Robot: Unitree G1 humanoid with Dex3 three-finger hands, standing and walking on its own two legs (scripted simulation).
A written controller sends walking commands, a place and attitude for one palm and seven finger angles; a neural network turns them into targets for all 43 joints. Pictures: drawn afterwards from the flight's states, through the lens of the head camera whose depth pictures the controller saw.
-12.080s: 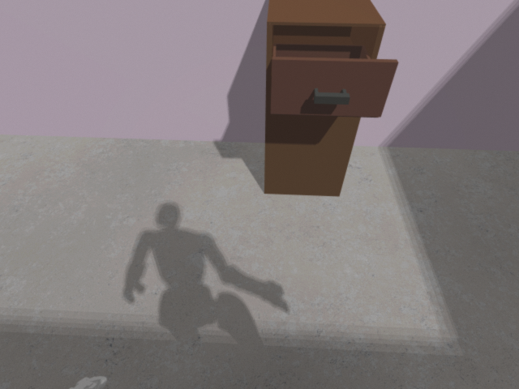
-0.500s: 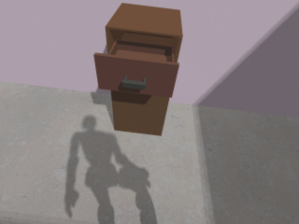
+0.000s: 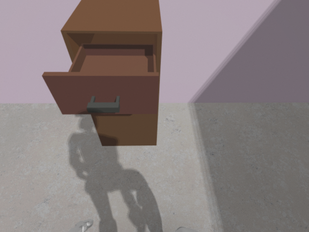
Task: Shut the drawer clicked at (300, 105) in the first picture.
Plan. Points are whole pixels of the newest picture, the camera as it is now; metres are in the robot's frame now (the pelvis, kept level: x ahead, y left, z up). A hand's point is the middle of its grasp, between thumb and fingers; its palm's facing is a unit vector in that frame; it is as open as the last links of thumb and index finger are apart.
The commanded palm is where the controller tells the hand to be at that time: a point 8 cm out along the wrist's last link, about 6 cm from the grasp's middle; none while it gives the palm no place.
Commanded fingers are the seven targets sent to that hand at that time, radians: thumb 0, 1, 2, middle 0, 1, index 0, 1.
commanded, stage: take the last steps up to it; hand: left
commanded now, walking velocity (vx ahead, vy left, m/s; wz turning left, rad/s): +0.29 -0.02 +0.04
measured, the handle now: (104, 103) +0.50 +0.18 +0.03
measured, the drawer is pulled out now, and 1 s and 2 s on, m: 0.28 0.28 0.28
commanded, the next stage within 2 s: come to a stop and stand still in 0.38 s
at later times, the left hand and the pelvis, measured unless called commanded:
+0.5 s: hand out of the picture +0.09 +0.17 -0.16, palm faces +0.15 -0.98 -0.12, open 7.3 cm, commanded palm none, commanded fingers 0.00 0.90 0.90 -0.20 -0.30 -0.20 -0.30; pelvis +0.16 +0.02 +0.02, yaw +1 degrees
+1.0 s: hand (108, 206) +0.22 +0.14 -0.12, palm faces +0.07 -0.95 -0.31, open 7.3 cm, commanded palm none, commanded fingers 0.00 0.90 0.90 -0.20 -0.30 -0.20 -0.30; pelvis +0.17 -0.06 +0.02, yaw +1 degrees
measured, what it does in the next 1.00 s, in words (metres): walks ahead: left foot, then right foot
